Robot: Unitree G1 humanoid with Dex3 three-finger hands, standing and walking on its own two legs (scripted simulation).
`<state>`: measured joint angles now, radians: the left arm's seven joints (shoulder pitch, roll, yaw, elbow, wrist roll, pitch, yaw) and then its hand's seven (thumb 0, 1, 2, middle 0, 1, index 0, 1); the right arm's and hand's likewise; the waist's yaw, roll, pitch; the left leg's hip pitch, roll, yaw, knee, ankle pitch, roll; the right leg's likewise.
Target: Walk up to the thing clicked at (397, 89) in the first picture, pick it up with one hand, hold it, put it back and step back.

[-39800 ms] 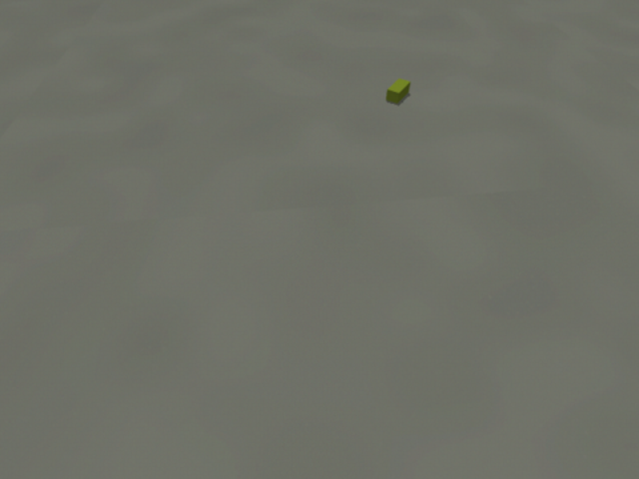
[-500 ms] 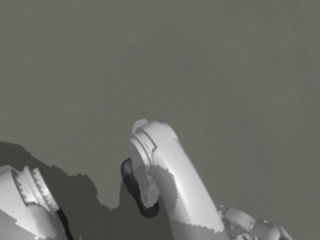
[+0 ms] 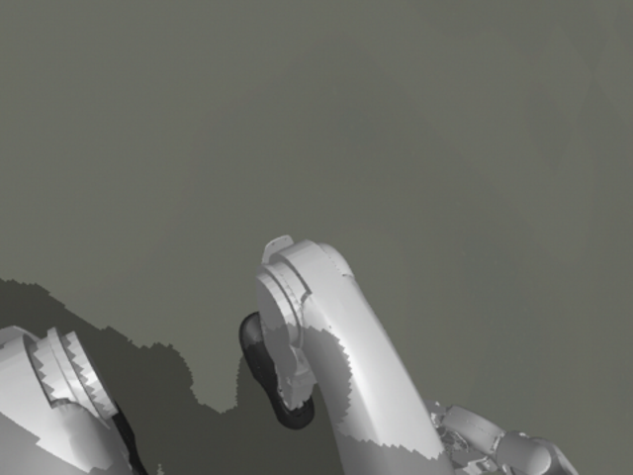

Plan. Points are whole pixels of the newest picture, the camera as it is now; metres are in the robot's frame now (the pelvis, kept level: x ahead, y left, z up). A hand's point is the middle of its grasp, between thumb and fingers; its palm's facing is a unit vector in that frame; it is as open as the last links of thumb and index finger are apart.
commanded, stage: close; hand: left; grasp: from above
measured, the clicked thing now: out of the picture +0.39 +0.37 -0.28
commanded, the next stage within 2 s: go down in 1.54 s
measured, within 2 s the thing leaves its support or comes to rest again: neither
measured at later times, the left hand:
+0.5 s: hand out of the picture +0.38 +0.35 -0.25, palm faces +0.13 -0.49 -0.86, open 11.5 cm
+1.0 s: hand out of the picture +0.38 +0.35 -0.25, palm faces +0.13 -0.50 -0.86, open 11.3 cm
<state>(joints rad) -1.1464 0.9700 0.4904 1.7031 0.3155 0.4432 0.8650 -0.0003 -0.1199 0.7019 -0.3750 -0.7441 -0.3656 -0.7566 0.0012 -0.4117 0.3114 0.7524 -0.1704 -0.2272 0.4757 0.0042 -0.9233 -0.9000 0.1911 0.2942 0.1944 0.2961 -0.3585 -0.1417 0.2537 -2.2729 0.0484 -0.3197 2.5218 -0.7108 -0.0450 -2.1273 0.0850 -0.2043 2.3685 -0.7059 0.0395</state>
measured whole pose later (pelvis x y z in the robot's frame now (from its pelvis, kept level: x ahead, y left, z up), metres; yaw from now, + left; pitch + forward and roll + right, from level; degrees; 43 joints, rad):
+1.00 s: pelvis +0.00 +0.00 +0.00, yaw +0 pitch +24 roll -14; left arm -1.15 0.97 0.51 1.71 0.34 0.44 0.85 0.00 -0.07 0.66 -0.44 -0.70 -0.43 -0.71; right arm 0.01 -0.41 0.31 0.76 -0.17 -0.24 0.46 0.00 -0.92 -0.90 0.19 0.29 0.19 0.30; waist -0.36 -0.14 0.25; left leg -2.27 0.05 -0.32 2.52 -0.70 -0.04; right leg -2.13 0.08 -0.20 2.36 -0.69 0.04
